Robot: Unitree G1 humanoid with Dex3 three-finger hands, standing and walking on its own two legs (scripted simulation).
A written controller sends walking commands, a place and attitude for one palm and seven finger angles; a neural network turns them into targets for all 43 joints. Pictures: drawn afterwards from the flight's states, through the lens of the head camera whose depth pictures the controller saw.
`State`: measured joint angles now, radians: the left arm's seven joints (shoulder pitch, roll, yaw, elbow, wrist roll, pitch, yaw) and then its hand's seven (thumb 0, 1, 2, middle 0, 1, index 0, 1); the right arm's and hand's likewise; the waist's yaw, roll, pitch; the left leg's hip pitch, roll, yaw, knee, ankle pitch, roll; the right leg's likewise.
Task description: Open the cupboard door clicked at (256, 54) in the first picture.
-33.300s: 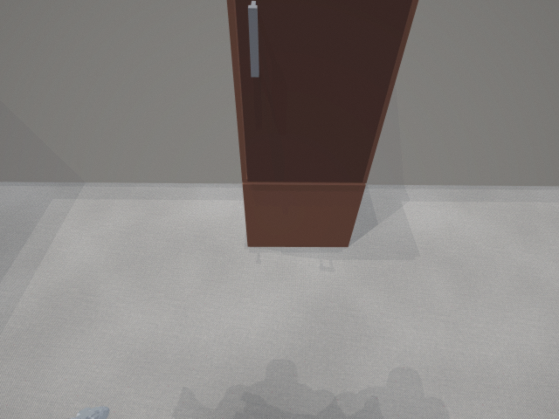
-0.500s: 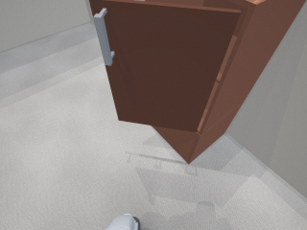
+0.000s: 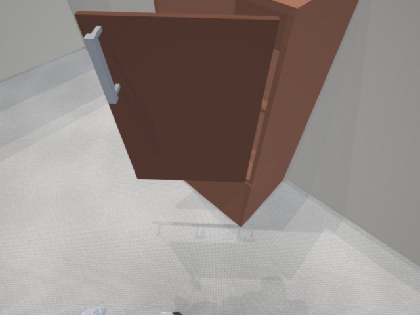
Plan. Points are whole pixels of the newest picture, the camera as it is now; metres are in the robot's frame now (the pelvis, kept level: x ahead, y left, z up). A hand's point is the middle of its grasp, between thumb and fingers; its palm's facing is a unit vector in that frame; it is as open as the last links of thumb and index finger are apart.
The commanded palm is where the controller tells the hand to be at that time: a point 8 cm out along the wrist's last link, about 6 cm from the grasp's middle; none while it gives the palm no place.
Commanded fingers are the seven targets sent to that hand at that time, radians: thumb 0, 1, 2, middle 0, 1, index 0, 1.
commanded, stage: come to a stop and stand still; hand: left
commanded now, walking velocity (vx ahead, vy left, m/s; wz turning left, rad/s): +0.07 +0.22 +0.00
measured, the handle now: (105, 66) +0.59 +0.26 +0.15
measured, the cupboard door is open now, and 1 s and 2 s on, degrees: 41 41 41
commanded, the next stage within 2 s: look again from close up in 0.88 s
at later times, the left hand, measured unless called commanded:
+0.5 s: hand out of the picture -0.01 +0.20 -0.18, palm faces +0.04 -0.97 -0.22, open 7.4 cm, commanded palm none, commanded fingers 0.00 0.90 0.90 -0.20 -0.30 -0.20 -0.30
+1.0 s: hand out of the picture +0.01 +0.22 -0.17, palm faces -0.02 -0.97 -0.23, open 7.4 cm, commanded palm none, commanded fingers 0.00 0.90 0.90 -0.20 -0.30 -0.20 -0.30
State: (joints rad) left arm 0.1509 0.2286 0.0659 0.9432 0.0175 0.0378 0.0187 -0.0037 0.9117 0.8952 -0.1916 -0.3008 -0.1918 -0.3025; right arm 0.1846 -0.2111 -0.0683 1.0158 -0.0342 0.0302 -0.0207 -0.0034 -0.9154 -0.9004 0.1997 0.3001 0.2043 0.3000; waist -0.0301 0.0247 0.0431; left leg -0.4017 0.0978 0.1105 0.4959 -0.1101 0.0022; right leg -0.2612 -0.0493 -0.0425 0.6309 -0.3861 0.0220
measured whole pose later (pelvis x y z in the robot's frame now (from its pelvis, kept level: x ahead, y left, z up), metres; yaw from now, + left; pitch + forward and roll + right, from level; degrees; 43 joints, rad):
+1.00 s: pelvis +0.00 +0.03 +0.00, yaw -1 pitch +0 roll +1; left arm 0.26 0.19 -0.01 1.06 0.02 0.01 0.03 0.00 0.91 0.89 -0.20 -0.30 -0.20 -0.30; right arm 0.23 -0.19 0.00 1.04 -0.02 -0.02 -0.01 0.00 -0.91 -0.90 0.20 0.30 0.20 0.30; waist 0.01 0.00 0.04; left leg -0.21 -0.04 0.10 0.47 -0.25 0.06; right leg -0.19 -0.10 0.03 0.48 -0.29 0.07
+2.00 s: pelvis +0.02 +0.01 +0.00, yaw -2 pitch +0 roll +2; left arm 0.28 0.19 0.04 1.03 0.02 0.04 0.04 0.00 0.91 0.89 -0.20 -0.30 -0.20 -0.30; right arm 0.25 -0.18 -0.02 1.01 -0.03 0.00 -0.02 0.01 -0.91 -0.90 0.20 0.30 0.20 0.30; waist 0.03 -0.03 0.06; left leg -0.23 -0.02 0.11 0.55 -0.33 0.04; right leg -0.30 -0.07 -0.04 0.77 -0.51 -0.01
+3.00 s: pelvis +0.04 +0.05 +0.00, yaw +0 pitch +0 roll -1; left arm 0.25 0.15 0.00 0.99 0.01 0.00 0.04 0.00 0.92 0.89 -0.20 -0.30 -0.20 -0.30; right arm 0.32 -0.17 -0.01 1.02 -0.02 0.00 -0.01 0.01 -0.91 -0.90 0.19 0.30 0.20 0.30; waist -0.04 0.04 0.01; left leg -0.26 0.03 0.07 0.59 -0.32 0.02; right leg -0.20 0.05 -0.07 0.55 -0.34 -0.06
